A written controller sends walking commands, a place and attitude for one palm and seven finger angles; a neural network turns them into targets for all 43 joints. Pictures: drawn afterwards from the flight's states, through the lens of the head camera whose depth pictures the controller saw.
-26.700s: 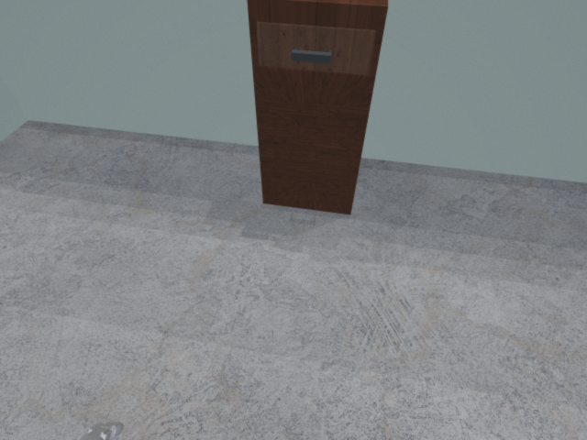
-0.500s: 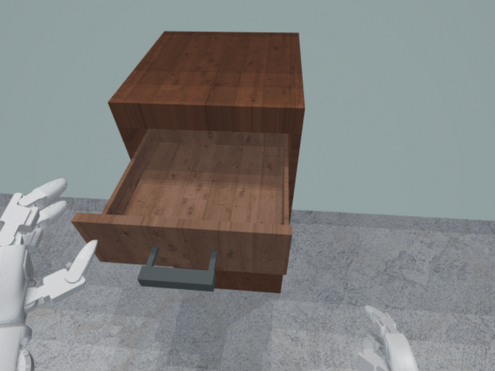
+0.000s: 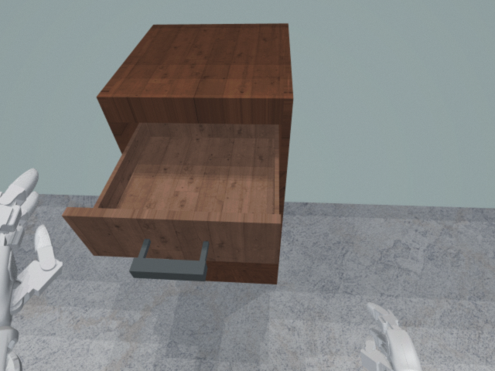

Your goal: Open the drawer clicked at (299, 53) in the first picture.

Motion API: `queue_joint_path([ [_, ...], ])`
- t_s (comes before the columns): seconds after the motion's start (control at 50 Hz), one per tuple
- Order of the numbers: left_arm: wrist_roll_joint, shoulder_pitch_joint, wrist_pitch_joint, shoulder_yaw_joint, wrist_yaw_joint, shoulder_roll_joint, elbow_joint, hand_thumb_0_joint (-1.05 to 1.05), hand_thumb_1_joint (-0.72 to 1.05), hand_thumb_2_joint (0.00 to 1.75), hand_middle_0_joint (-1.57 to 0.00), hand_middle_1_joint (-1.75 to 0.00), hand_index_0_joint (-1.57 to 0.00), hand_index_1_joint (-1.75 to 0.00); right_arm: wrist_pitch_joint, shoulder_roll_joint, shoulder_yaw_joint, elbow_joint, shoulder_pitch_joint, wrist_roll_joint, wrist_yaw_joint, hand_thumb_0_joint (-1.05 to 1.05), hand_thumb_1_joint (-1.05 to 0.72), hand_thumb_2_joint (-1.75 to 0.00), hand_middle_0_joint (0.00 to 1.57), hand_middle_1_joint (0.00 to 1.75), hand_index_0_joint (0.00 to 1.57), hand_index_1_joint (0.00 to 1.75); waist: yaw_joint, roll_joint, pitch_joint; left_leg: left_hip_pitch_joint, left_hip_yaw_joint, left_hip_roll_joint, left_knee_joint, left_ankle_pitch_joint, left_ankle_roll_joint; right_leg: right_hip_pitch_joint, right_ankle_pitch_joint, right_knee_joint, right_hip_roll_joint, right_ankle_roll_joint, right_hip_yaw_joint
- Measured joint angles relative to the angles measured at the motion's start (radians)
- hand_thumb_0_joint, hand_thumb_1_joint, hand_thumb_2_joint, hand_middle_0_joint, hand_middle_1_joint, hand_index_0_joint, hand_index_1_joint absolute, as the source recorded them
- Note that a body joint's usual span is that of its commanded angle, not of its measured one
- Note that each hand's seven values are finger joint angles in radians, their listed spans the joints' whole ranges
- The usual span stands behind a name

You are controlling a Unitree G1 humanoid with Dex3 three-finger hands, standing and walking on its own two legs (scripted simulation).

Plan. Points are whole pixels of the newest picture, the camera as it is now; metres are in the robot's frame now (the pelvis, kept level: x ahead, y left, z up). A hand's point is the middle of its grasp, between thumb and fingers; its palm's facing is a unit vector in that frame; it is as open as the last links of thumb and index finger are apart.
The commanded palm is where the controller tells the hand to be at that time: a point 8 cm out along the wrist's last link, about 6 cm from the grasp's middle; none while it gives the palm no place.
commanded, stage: step back with the hand held close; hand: left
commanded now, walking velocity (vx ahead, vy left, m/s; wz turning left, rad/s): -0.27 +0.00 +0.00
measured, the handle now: (172, 257) +0.31 +0.18 -0.01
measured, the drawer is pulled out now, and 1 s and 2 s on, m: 0.28 0.28 0.28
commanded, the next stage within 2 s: stop stepping back and stand still in 0.94 s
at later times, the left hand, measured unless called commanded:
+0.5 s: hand (31, 330) +0.12 +0.23 +0.17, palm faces +0.42 -0.83 -0.37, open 7.4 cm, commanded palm +0.07 +0.28 +0.18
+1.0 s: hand out of the picture +0.01 +0.20 +0.17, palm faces +0.32 -0.85 -0.42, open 7.4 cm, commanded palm -0.06 +0.25 +0.18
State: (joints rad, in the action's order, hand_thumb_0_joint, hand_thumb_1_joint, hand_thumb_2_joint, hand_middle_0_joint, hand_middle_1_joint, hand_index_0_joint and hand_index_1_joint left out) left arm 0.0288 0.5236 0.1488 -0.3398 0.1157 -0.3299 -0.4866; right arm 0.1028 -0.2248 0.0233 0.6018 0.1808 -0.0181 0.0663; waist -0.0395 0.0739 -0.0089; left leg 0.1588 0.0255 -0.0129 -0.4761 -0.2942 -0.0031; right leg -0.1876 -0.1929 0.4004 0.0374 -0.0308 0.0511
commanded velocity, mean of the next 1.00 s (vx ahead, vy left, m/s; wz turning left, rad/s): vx -0.32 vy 0.00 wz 0.01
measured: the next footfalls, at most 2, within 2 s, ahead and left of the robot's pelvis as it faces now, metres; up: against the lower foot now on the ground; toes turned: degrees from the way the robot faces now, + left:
right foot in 0.84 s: -0.12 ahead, -0.11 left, +0.00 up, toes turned -3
left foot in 1.16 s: -0.25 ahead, +0.10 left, +0.00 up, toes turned +3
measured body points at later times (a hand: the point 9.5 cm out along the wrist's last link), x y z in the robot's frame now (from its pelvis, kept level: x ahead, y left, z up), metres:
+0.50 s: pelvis -0.07 +0.00 -0.02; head -0.09 +0.01 +0.43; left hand +0.09 +0.27 +0.19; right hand +0.10 -0.23 -0.09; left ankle -0.03 +0.12 -0.73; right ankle +0.00 -0.10 -0.74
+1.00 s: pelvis -0.20 -0.02 +0.00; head -0.20 -0.02 +0.45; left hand -0.01 +0.24 +0.19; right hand -0.05 -0.26 -0.09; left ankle -0.18 +0.12 -0.67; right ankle -0.16 -0.11 -0.74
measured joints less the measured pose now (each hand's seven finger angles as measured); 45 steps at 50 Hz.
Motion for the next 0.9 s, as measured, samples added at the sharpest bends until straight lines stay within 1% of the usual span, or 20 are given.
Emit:
queue_joint_path([
  [0.12,-0.016,0.067,-0.002,0.038,0.021,0.015,-0.048,0.01,0.89,0.9,-0.2,-0.3,-0.21,-0.3,-0.044,-0.021,-0.033,-0.028,0.011,0.003,0.007,0.01,-0.9,-0.9,0.21,0.3,0.2,0.3,0.045,-0.031,-0.001,0.096,-0.006,0.009,-0.057,-0.007,-0.009,-0.094,0.0,0.049,-0.01,0.008,-0.005],
  [0.18,-0.016,0.109,-0.008,0.04,0.029,-0.011,-0.08,0.01,0.89,0.9,-0.21,-0.3,-0.21,-0.3,-0.054,-0.015,-0.044,-0.037,0.026,0.003,0.013,0.01,-0.9,-0.9,0.21,0.3,0.2,0.3,0.061,-0.068,-0.003,0.113,-0.017,0.022,-0.065,-0.002,-0.014,-0.125,-0.006,0.084,-0.023,0.015,-0.015],
  [0.24,-0.01,0.137,-0.003,0.011,0.038,-0.06,-0.123,0.01,0.88,0.9,-0.21,-0.3,-0.21,-0.3,-0.044,0.003,-0.047,-0.045,0.042,-0.001,0.018,0.01,-0.9,-0.9,0.2,0.3,0.2,0.3,0.069,-0.105,-0.001,0.127,-0.024,0.032,-0.081,0.001,-0.017,-0.15,-0.013,0.12,-0.033,0.019,-0.022],
  [0.28,-0.006,0.145,0.01,-0.015,0.045,-0.087,-0.148,0.02,0.88,0.9,-0.21,-0.3,-0.21,-0.3,-0.027,0.019,-0.044,-0.048,0.051,-0.007,0.017,0.01,-0.9,-0.9,0.2,0.3,0.2,0.3,0.069,-0.126,0.005,0.136,-0.027,0.037,-0.093,0.003,-0.018,-0.166,-0.018,0.146,-0.038,0.019,-0.025],
  [0.34,-0.009,0.139,0.036,-0.04,0.056,-0.099,-0.164,0.02,0.89,0.9,-0.21,-0.3,-0.21,-0.3,0.005,0.038,-0.034,-0.045,0.064,-0.022,0.015,0.01,-0.9,-0.9,0.2,0.3,0.2,0.3,0.064,-0.139,0.025,0.15,-0.031,0.04,-0.114,0.002,-0.017,-0.174,-0.053,0.193,-0.041,0.018,-0.029],
  [0.46,-0.014,0.085,0.064,-0.017,0.067,-0.033,-0.117,0.01,0.89,0.9,-0.21,-0.3,-0.21,-0.3,0.031,0.042,-0.008,-0.024,0.063,-0.026,0.005,0.01,-0.9,-0.9,0.21,0.3,0.2,0.3,0.054,-0.082,0.055,0.193,-0.015,0.01,-0.183,-0.012,-0.003,-0.185,-0.017,0.195,-0.014,0.001,-0.009],
  [0.54,-0.024,0.055,0.052,0.031,0.065,0.013,-0.071,0.01,0.89,0.9,-0.21,-0.3,-0.21,-0.3,-0.001,0.025,-0.011,0.002,0.066,-0.018,0.003,0.01,-0.9,-0.9,0.21,0.3,0.21,0.3,0.047,-0.078,0.073,0.238,-0.002,0.034,-0.321,-0.17,0.004,-0.198,0.012,0.171,-0.025,-0.005,-0.009],
  [0.58,-0.03,0.06,0.042,0.036,0.062,0.017,-0.06,0.01,0.89,0.9,-0.21,-0.3,-0.21,-0.3,-0.021,0.02,-0.007,0.011,0.071,-0.018,0.007,0.01,-0.9,-0.9,0.21,0.3,0.21,0.3,0.052,-0.094,0.078,0.206,-0.015,0.034,-0.289,-0.164,0.0,-0.201,0.036,0.152,-0.036,0.0,-0.013],
  [0.6,-0.031,0.066,0.04,0.035,0.061,0.015,-0.06,0.01,0.89,0.9,-0.21,-0.3,-0.21,-0.3,-0.026,0.015,-0.005,0.008,0.077,-0.018,0.01,0.01,-0.9,-0.9,0.21,0.3,0.21,0.3,0.057,-0.097,0.08,0.174,-0.017,0.029,-0.22,-0.147,-0.002,-0.207,0.046,0.148,-0.038,0.003,-0.011],
  [0.62,-0.033,0.069,0.04,0.031,0.06,0.008,-0.062,0.01,0.89,0.9,-0.21,-0.3,-0.21,-0.3,-0.026,0.01,-0.005,0.002,0.081,-0.02,0.014,0.01,-0.9,-0.9,0.21,0.3,0.21,0.3,0.064,-0.1,0.077,0.158,-0.018,0.025,-0.153,-0.082,-0.003,-0.219,0.051,0.154,-0.041,0.006,-0.007],
  [0.64,-0.035,0.068,0.044,0.026,0.062,0.0,-0.061,0.01,0.88,0.9,-0.21,-0.3,-0.21,-0.3,-0.022,0.007,-0.007,-0.001,0.08,-0.024,0.019,0.01,-0.9,-0.9,0.21,0.3,0.21,0.3,0.067,-0.099,0.066,0.163,-0.018,0.021,-0.132,0.024,-0.006,-0.233,0.018,0.177,-0.037,0.012,-0.009],
  [0.66,-0.035,0.068,0.046,0.018,0.067,-0.011,-0.06,0.01,0.88,0.9,-0.21,-0.3,-0.21,-0.3,-0.012,0.01,-0.011,0.002,0.078,-0.029,0.022,0.01,-0.9,-0.9,0.21,0.3,0.21,0.3,0.066,-0.102,0.052,0.172,-0.02,0.02,-0.14,0.056,-0.008,-0.248,-0.055,0.225,-0.027,0.019,-0.023],
  [0.7,-0.025,0.08,0.05,-0.005,0.072,-0.03,-0.059,0.01,0.88,0.9,-0.21,-0.3,-0.21,-0.3,0.013,0.025,-0.019,0.007,0.083,-0.031,0.019,0.01,-0.9,-0.9,0.21,0.3,0.2,0.3,0.06,-0.107,0.044,0.183,-0.029,0.012,-0.143,0.051,-0.008,-0.277,-0.187,0.367,-0.004,0.028,-0.048],
  [0.74,-0.014,0.099,0.046,-0.023,0.075,-0.039,-0.073,0.01,0.88,0.9,-0.21,-0.3,-0.21,-0.3,0.035,0.037,-0.02,0.008,0.093,-0.03,0.012,0.01,-0.9,-0.9,0.21,0.3,0.2,0.3,0.058,-0.098,0.049,0.196,-0.027,-0.003,-0.137,0.051,-0.003,-0.258,-0.241,0.429,0.014,0.036,-0.049],
  [0.78,-0.005,0.104,0.044,-0.033,0.078,-0.043,-0.094,0.01,0.89,0.9,-0.21,-0.3,-0.21,-0.3,0.057,0.045,-0.017,0.02,0.096,-0.024,0.001,0.01,-0.9,-0.9,0.21,0.3,0.2,0.3,0.048,-0.093,0.051,0.211,-0.029,-0.015,-0.125,0.07,0.005,-0.204,-0.245,0.393,0.015,0.044,-0.043],
  [0.82,0.001,0.094,0.048,-0.037,0.072,-0.042,-0.108,0.02,0.89,0.9,-0.2,-0.3,-0.21,-0.3,0.07,0.045,-0.01,0.03,0.085,-0.011,-0.013,0.01,-0.9,-0.9,0.21,0.3,0.2,0.3,0.031,-0.09,0.049,0.234,-0.042,-0.026,-0.127,0.088,0.013,-0.129,-0.192,0.287,-0.001,0.047,-0.037],
  [0.84,0.002,0.082,0.053,-0.036,0.067,-0.039,-0.111,0.02,0.89,0.9,-0.2,-0.3,-0.21,-0.3,0.074,0.042,-0.006,0.036,0.073,-0.005,-0.019,0.01,-0.9,-0.9,0.21,0.3,0.2,0.3,0.023,-0.083,0.044,0.251,-0.048,-0.035,-0.137,0.092,0.018,-0.101,-0.14,0.225,-0.005,0.038,-0.031],
  [0.86,0.002,0.058,0.058,-0.026,0.059,-0.029,-0.104,0.01,0.89,0.9,-0.2,-0.3,-0.21,-0.3,0.075,0.035,-0.005,0.046,0.056,0.0,-0.023,0.01,-0.9,-0.9,0.21,0.3,0.2,0.3,0.021,-0.055,0.027,0.262,-0.038,-0.055,-0.148,0.096,0.022,-0.096,-0.103,0.198,0.015,0.017,-0.018],
  [0.88,0.0,0.035,0.063,-0.013,0.05,-0.024,-0.095,0.01,0.89,0.9,-0.2,-0.3,-0.21,-0.3,0.073,0.03,-0.005,0.055,0.043,0.005,-0.027,0.01,-0.9,-0.9,0.21,0.3,0.2,0.3,0.028,-0.034,0.012,0.272,-0.022,-0.067,-0.159,0.078,0.018,-0.091,-0.085,0.179,0.03,-0.001,-0.003],
  [0.9,0.001,0.018,0.067,-0.002,0.042,-0.027,-0.089,0.01,0.89,0.9,-0.2,-0.3,-0.21,-0.3,0.069,0.031,-0.007,0.062,0.037,0.011,-0.031,0.01,-0.9,-0.9,0.21,0.3,0.2,0.3,0.032,-0.035,0.008,0.29,-0.012,-0.059,-0.186,0.006,0.018,-0.098,-0.075,0.171,0.029,-0.014,0.003],
])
